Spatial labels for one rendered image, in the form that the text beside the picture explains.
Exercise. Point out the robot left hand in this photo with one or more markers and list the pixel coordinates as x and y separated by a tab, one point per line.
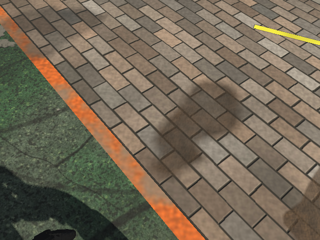
59	234

